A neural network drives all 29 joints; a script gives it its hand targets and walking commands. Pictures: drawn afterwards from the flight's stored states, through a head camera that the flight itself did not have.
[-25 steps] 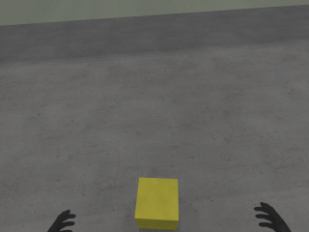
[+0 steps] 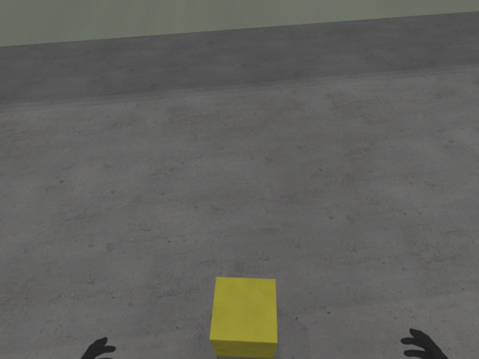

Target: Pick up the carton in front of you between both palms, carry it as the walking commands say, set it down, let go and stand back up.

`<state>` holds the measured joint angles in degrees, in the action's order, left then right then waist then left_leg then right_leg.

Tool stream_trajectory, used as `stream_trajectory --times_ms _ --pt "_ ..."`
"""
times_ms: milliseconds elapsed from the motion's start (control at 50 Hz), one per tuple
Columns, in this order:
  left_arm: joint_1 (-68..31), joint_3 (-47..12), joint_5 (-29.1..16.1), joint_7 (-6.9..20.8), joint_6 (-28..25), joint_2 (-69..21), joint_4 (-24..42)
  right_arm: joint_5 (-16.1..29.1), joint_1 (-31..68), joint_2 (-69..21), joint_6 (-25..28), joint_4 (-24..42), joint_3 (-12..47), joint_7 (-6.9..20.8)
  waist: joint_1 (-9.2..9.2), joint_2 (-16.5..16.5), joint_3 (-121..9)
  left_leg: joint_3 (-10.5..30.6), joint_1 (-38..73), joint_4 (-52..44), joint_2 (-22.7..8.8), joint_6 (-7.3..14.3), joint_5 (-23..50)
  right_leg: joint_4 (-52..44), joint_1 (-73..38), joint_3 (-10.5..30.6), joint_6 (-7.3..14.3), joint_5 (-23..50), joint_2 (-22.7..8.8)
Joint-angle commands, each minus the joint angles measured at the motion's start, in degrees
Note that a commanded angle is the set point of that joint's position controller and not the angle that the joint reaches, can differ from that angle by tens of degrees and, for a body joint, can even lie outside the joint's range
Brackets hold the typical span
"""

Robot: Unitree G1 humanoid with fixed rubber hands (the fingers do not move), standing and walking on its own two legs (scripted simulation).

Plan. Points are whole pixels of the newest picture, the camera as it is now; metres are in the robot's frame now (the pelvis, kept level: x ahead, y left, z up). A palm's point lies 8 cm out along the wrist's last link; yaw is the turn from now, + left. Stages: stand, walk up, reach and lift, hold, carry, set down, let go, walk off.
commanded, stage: stand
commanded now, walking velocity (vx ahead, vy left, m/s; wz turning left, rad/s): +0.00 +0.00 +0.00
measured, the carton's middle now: (245, 318) +0.37 +0.03 -0.65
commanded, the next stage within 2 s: none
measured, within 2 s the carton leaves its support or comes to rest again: neither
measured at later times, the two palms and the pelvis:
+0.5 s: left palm out of the picture +0.08 +0.31 -0.10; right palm out of the picture +0.08 -0.31 -0.10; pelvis -0.02 +0.00 +0.00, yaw +0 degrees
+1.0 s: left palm out of the picture +0.07 +0.31 -0.10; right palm out of the picture +0.08 -0.31 -0.10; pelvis -0.02 +0.00 +0.01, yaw +0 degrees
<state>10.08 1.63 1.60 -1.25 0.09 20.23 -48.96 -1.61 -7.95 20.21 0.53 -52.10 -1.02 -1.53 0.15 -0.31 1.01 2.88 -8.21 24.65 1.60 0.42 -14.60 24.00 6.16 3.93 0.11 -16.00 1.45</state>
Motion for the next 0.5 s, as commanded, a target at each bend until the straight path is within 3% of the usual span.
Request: stream_trajectory --times_ms 0,480 --pt "-1.6 1.8 -0.1 -0.2 -0.7 8.9 2.2 0.1 2.2 9.2 0.7 2.1 -1.8 -0.1 0.03 0.3 -1.8 4.8 1.8 -3.3 -6.3 0.5 14.6 -3.8 1.5 4.2 0.7 13.5 -6.0" --pt "-3.1 1.0 -0.5 0.3 -1.0 10.8 -4.0 0.5 2.8 11.0 0.9 -3.1 -0.8 0.3 -0.04 0.4 -0.5 5.8 1.2 -6.6 -7.0 0.7 10.1 -6.8 1.1 4.9 1.1 9.5 -6.7"
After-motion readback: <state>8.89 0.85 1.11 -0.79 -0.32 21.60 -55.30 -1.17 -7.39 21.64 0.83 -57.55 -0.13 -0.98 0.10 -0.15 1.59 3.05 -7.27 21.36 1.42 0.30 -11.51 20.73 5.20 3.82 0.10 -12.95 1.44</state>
